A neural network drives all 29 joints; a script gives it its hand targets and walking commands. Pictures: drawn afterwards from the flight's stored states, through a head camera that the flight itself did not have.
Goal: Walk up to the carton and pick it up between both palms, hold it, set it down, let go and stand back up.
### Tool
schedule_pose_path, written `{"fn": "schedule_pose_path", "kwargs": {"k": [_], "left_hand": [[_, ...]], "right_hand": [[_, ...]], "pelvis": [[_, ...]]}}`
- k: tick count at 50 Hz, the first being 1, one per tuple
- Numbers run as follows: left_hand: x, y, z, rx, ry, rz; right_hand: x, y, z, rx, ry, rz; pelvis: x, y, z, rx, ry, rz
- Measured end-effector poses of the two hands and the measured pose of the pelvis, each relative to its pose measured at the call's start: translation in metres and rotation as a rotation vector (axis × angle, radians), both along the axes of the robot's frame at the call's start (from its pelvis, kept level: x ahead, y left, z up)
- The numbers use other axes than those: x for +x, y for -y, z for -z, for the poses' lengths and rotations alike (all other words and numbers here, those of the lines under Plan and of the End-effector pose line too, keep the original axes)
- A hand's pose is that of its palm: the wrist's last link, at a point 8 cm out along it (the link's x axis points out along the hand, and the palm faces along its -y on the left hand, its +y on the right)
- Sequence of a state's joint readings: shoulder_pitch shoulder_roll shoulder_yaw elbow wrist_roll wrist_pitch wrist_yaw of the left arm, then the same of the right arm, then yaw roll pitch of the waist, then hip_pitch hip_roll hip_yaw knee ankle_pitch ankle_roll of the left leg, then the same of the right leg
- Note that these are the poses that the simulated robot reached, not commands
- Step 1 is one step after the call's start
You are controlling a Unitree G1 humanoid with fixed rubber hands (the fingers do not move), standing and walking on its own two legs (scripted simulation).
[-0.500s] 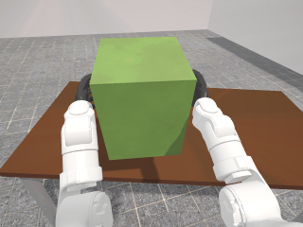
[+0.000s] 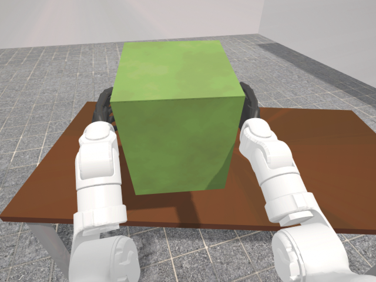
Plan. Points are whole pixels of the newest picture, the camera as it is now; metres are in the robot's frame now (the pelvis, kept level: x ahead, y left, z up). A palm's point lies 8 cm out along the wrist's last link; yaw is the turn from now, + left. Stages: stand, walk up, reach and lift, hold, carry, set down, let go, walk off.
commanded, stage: hold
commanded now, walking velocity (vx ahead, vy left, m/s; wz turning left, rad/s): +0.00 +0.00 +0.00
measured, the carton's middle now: (176, 118) +0.40 +0.01 +0.20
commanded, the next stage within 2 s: set down in 1.96 s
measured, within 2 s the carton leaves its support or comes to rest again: neither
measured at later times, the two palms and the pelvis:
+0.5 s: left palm (103, 136) +0.35 +0.16 +0.20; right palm (248, 126) +0.35 -0.13 +0.21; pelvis +0.00 +0.00 +0.00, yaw +0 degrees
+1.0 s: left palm (103, 125) +0.36 +0.16 +0.22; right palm (249, 120) +0.36 -0.13 +0.22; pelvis -0.01 +0.00 +0.00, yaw +0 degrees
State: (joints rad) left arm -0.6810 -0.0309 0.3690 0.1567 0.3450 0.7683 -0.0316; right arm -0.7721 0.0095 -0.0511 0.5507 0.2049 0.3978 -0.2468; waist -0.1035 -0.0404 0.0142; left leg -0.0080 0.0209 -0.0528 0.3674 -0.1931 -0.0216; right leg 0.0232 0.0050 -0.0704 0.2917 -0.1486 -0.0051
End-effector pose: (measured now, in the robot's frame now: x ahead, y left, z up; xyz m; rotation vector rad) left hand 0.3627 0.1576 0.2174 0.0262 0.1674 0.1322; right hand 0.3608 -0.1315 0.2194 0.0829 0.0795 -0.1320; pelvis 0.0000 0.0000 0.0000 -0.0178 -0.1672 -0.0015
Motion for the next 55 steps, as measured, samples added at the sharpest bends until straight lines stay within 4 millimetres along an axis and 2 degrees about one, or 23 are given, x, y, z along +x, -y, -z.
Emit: {"fn": "schedule_pose_path", "kwargs": {"k": [14,25,42,55], "left_hand": [[-0.002,-0.001,0.003,-0.003,0.001,0.004],[-0.01,-0.001,0.016,-0.023,-0.02,-0.004],[-0.012,0.0,0.007,-0.017,-0.021,-0.006],[0.001,0.001,-0.004,0.003,-0.004,0.003]], "right_hand": [[-0.002,-0.001,0.003,0.002,0.001,0.0],[-0.007,-0.001,0.009,-0.013,-0.019,-0.007],[-0.009,0.0,0.002,-0.011,-0.019,-0.005],[0.001,0.001,-0.002,-0.006,-0.002,0.0]], "pelvis": [[0.002,-0.002,0.0,-0.003,0.004,0.003],[-0.001,0.001,0.0,-0.003,0.005,-0.001],[-0.007,0.004,0.0,0.001,0.013,-0.007],[-0.005,0.003,0.0,0.002,-0.009,-0.004]]}}
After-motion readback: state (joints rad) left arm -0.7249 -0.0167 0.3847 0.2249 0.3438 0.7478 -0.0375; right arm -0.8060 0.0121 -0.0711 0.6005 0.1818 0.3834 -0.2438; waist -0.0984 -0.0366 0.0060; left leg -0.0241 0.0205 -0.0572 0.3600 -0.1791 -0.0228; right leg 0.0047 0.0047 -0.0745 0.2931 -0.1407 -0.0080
